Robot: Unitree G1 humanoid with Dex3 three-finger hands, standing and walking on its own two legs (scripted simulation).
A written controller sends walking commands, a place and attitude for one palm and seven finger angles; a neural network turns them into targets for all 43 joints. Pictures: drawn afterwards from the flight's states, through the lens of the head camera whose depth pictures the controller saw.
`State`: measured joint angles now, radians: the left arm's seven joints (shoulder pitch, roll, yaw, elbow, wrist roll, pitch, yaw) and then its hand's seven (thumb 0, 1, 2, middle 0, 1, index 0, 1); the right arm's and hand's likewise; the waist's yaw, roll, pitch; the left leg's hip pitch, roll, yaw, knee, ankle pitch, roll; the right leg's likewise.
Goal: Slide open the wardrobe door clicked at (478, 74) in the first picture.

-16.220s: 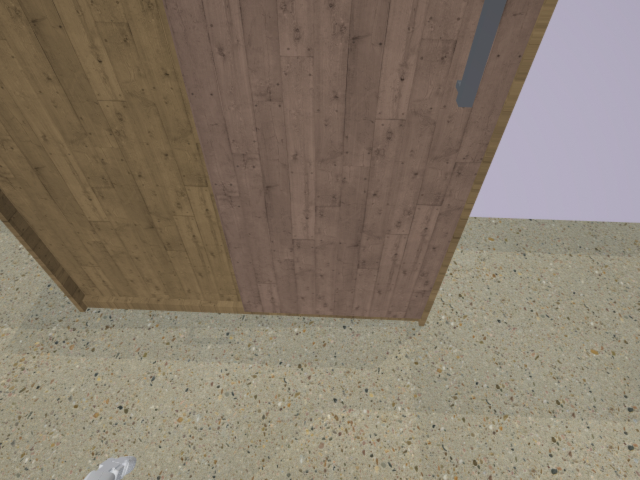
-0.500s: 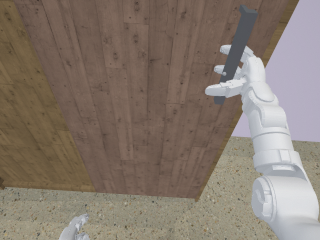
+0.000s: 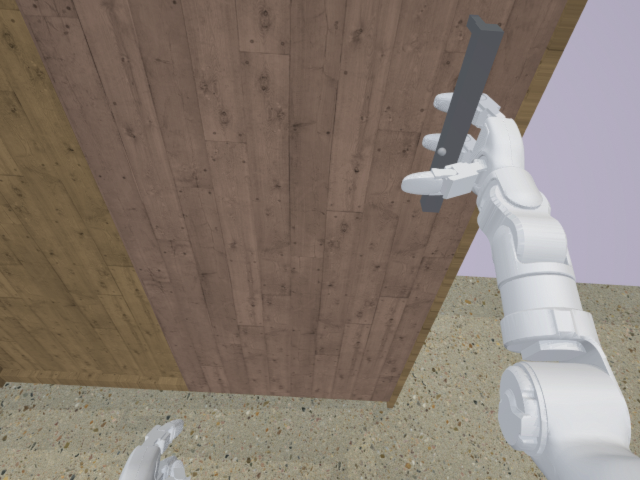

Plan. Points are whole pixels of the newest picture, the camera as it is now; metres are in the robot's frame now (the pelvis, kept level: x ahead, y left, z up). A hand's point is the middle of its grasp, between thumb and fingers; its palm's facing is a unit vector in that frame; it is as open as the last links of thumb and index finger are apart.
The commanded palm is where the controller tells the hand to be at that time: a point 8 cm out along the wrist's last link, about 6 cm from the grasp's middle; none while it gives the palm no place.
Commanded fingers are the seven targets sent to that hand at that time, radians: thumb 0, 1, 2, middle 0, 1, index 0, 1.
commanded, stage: grip the handle and tug to test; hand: right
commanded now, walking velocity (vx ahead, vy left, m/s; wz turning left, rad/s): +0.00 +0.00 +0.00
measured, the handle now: (450, 123) +0.50 -0.11 +0.24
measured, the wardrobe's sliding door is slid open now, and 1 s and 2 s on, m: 0.00 0.00 0.00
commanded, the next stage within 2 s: tug the door sideways, standing still in 1.30 s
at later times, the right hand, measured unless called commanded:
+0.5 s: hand (442, 151) +0.44 -0.10 +0.23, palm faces -0.03 +1.00 +0.00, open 7.1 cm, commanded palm +0.40 -0.15 +0.23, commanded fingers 0.00 -0.90 -0.90 0.45 1.40 0.45 1.40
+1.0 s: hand (441, 151) +0.44 -0.09 +0.23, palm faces -0.03 +1.00 +0.00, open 6.2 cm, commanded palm +0.39 -0.15 +0.23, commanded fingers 0.00 -0.90 -0.90 0.45 1.40 0.45 1.40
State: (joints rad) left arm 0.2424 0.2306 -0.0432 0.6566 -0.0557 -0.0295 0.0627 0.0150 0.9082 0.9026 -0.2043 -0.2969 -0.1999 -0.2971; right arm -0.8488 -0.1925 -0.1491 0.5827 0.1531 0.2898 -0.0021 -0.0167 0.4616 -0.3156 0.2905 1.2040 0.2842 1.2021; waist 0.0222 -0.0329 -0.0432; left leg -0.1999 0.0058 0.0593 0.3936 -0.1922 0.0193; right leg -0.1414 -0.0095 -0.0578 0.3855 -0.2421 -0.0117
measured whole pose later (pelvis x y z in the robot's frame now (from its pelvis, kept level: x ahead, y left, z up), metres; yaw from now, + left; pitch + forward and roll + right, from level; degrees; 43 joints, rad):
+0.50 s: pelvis +0.02 +0.00 +0.00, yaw +1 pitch +0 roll +0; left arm 0.22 0.24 -0.03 0.63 -0.05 0.02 0.05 0.02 0.91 0.90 -0.20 -0.30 -0.20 -0.30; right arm -0.73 -0.20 -0.17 0.39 0.16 0.37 0.00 0.00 -0.54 -0.75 0.33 1.29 0.31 1.25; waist 0.03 -0.05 -0.05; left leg -0.17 -0.01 0.04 0.37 -0.20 0.02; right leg -0.10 -0.02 -0.07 0.36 -0.25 -0.01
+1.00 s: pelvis +0.02 +0.00 +0.00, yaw +1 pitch +0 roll +0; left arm 0.19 0.23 -0.04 0.61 -0.05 0.05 0.05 0.02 0.91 0.90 -0.20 -0.30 -0.20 -0.30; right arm -0.70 -0.18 -0.16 0.32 0.16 0.42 -0.01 0.01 -0.70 -0.81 0.30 1.32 0.29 1.30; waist 0.02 -0.05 -0.06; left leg -0.16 0.00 0.05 0.38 -0.21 0.02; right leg -0.10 -0.02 -0.07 0.36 -0.26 -0.01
